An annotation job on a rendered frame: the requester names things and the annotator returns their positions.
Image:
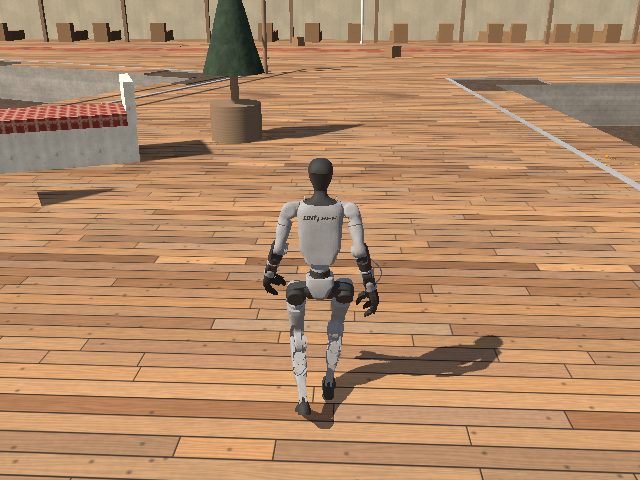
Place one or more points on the robot right thigh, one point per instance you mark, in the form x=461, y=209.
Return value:
x=343, y=296

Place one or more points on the robot left forearm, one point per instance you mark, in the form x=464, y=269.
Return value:
x=272, y=263

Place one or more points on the left robot upper arm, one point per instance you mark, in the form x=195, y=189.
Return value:
x=288, y=211

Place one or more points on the right robot upper arm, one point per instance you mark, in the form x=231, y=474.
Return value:
x=351, y=211

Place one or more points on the right robot hand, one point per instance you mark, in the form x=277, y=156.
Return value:
x=372, y=303

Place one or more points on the robot right shin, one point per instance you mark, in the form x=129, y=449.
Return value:
x=332, y=355

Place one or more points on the left robot hand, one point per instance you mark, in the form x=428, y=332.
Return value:
x=277, y=281

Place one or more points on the robot right forearm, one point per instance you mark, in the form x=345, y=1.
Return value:
x=366, y=271

